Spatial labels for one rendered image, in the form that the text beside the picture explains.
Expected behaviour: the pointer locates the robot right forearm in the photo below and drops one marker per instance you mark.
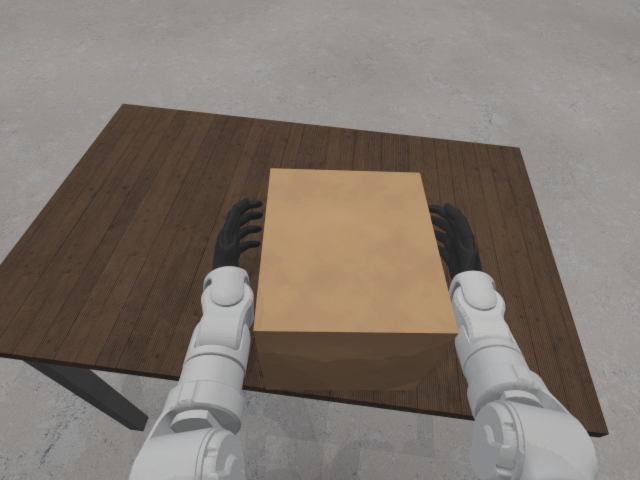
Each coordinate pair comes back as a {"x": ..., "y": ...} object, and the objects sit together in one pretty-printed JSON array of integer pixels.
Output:
[{"x": 491, "y": 361}]

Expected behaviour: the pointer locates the robot left upper arm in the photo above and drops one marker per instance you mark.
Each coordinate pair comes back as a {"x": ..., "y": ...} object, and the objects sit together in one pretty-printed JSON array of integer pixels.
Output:
[{"x": 205, "y": 454}]

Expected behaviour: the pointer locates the carton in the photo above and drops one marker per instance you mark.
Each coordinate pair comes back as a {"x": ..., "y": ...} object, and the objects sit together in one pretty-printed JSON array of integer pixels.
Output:
[{"x": 351, "y": 293}]

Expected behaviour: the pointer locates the robot right upper arm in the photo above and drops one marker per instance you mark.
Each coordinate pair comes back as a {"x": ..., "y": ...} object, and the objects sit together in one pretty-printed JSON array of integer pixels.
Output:
[{"x": 514, "y": 441}]

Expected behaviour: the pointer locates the right robot hand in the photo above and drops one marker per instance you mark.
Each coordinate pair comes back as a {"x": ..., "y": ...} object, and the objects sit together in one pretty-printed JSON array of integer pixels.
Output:
[{"x": 461, "y": 252}]

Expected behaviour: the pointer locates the robot left forearm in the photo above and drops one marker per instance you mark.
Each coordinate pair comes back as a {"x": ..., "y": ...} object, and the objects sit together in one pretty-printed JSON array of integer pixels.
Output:
[{"x": 208, "y": 393}]

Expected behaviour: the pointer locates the left robot hand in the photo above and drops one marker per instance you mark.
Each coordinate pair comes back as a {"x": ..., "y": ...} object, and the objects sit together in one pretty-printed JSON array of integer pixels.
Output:
[{"x": 227, "y": 248}]

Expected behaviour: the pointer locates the table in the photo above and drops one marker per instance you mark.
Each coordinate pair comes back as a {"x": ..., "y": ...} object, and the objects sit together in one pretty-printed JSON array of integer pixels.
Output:
[{"x": 109, "y": 276}]

